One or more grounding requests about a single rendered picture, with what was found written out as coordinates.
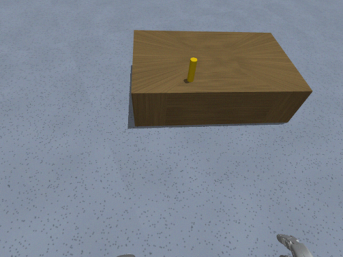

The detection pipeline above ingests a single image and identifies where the right robot hand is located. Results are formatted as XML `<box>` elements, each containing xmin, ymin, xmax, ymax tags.
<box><xmin>277</xmin><ymin>234</ymin><xmax>314</xmax><ymax>257</ymax></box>

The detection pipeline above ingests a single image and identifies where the can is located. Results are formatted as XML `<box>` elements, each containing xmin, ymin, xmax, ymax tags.
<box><xmin>187</xmin><ymin>57</ymin><xmax>197</xmax><ymax>82</ymax></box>

